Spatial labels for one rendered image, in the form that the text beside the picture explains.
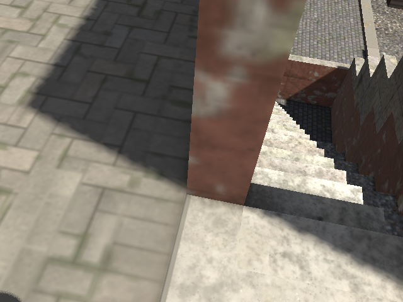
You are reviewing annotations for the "stairs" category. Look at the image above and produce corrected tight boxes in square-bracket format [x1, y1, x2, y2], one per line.
[244, 102, 387, 234]

